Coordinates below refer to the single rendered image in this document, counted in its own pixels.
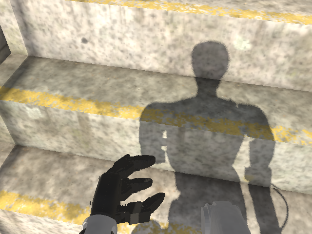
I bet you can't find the right robot thigh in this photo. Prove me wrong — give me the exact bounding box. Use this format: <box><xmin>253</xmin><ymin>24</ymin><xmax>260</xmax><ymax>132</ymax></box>
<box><xmin>201</xmin><ymin>201</ymin><xmax>252</xmax><ymax>234</ymax></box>

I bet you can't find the robot left forearm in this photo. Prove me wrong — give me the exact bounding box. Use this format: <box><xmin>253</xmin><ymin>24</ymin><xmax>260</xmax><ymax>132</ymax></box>
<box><xmin>79</xmin><ymin>214</ymin><xmax>118</xmax><ymax>234</ymax></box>

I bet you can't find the left robot hand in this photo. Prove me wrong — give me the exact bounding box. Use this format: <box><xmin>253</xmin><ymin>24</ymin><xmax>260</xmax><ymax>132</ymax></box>
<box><xmin>90</xmin><ymin>154</ymin><xmax>165</xmax><ymax>225</ymax></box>

